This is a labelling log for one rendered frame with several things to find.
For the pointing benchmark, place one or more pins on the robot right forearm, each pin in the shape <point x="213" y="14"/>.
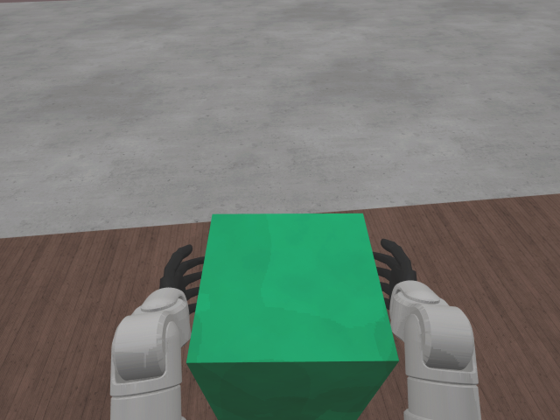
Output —
<point x="440" y="358"/>

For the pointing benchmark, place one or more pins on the robot left forearm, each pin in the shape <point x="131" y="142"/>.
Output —
<point x="146" y="359"/>

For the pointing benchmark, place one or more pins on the carton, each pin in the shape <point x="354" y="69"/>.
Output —
<point x="290" y="321"/>

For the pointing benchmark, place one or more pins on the robot right hand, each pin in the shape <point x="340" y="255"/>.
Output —
<point x="400" y="265"/>

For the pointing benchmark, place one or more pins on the robot left hand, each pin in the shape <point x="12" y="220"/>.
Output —
<point x="175" y="269"/>

